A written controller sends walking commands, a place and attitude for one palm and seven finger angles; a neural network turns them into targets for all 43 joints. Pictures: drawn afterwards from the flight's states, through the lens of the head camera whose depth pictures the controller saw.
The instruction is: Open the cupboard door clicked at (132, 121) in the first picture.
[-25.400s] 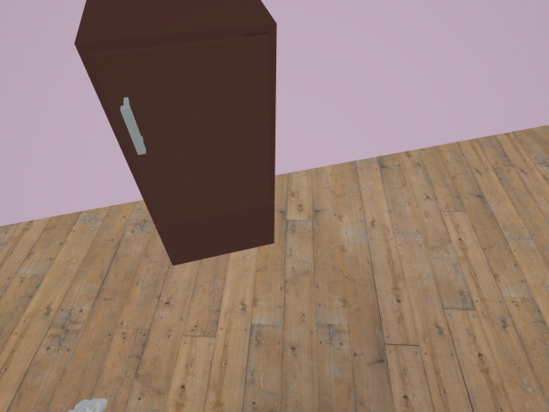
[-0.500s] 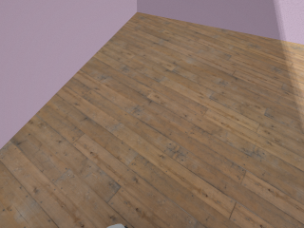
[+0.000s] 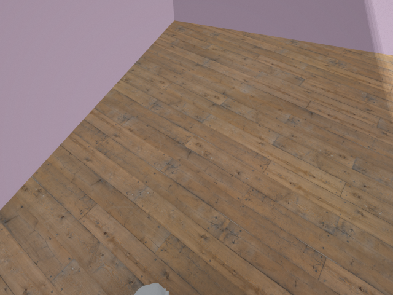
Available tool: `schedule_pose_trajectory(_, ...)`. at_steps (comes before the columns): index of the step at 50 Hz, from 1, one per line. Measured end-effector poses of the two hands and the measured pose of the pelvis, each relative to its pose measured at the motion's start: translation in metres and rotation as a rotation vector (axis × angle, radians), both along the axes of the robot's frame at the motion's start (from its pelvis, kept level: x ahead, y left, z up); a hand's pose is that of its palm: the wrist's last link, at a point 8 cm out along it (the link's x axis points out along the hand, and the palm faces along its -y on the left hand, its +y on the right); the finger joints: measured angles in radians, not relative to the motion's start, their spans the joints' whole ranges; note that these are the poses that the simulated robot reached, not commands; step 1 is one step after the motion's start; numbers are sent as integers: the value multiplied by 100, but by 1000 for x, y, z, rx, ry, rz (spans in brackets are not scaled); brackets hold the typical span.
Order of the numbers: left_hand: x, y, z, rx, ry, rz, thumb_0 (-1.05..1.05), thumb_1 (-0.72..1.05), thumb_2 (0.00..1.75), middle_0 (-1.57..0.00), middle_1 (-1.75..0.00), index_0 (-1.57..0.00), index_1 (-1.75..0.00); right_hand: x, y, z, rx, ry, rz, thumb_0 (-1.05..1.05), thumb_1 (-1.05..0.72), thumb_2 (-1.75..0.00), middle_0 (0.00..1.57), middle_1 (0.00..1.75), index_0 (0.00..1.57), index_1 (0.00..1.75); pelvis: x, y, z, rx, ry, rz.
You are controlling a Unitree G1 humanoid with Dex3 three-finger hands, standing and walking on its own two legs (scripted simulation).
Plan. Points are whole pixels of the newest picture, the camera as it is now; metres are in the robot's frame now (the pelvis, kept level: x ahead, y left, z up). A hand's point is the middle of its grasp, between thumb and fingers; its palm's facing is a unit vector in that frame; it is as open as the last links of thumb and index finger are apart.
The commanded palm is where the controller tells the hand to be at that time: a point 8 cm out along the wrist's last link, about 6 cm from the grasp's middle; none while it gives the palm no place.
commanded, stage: turn to face it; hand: left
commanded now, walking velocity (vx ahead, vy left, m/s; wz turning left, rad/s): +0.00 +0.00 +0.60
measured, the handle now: out of the picture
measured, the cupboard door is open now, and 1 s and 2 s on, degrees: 45 45 45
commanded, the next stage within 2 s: none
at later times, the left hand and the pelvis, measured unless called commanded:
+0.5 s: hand (102, 287) +0.16 +0.23 -0.17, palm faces +0.27 -0.93 -0.23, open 7.4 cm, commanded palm none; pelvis +0.09 +0.00 -0.01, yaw +14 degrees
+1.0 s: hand out of the picture +0.06 +0.19 -0.19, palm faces +0.55 -0.80 -0.26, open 7.4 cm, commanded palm none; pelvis +0.13 -0.03 -0.02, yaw +34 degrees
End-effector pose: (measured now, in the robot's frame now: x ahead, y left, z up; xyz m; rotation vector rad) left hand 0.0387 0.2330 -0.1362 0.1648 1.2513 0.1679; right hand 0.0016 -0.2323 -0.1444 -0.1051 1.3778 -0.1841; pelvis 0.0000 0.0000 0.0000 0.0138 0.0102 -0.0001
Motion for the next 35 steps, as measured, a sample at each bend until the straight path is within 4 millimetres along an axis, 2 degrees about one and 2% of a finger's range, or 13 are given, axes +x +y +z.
schedule_pose_trajectory(5, -7, -4, -13, -45, 91, 72, 0, 93, 90, -20, -30, -20, -30, 85, 9, 5, -7, -74, 94, 1, -92, -90, 19, 30, 19, 30, 34, 4, -2, -12, -8, 47)
schedule_pose_trajectory(9, -7, 1, -36, -80, 146, 131, 0, 91, 90, -20, -30, -20, -30, 151, 20, 0, -39, -163, 177, 1, -92, -90, 19, 30, 19, 30, 61, 17, -20, -40, -22, 71)
schedule_pose_trajectory(12, 6, 12, -46, -74, 157, 151, 0, 91, 90, -20, -30, -20, -30, 183, 24, 0, -68, -213, 211, 1, -92, -90, 19, 30, 19, 30, 70, 21, -27, -40, -21, 99)
schedule_pose_trajectory(15, 33, 24, -40, -55, 91, 177, 1, 91, 90, -20, -30, -20, -30, 199, 25, 7, -85, -213, 253, 0, -91, -90, 20, 30, 20, 30, 74, 21, -22, -47, -8, 136)
schedule_pose_trajectory(19, 70, 37, -22, -25, -32, 200, 0, 91, 90, -20, -30, -20, -30, 212, 23, 15, -88, -194, 300, 1, -91, -90, 20, 30, 20, 30, 80, 17, -13, -60, 7, 180)
schedule_pose_trajectory(25, 103, 41, 0, 34, -133, 218, 0, 91, 90, -20, -30, -20, -30, 228, 7, 18, -73, -176, 332, 1, -91, -90, 20, 30, 20, 30, 92, -1, -7, -76, 23, 253)
schedule_pose_trajectory(30, 104, 30, 7, 92, -171, 253, 0, 90, 90, -20, -30, -20, -30, 245, -18, 5, -56, -149, 356, 1, -91, -90, 20, 30, 20, 30, 106, -26, -14, -43, 43, 321)
schedule_pose_trajectory(35, 74, 9, 10, 101, -94, 324, 0, 90, 90, -20, -30, -20, -30, 272, -29, 2, -54, -121, 415, 1, -91, -90, 20, 30, 20, 30, 116, -34, -11, -21, 25, 390)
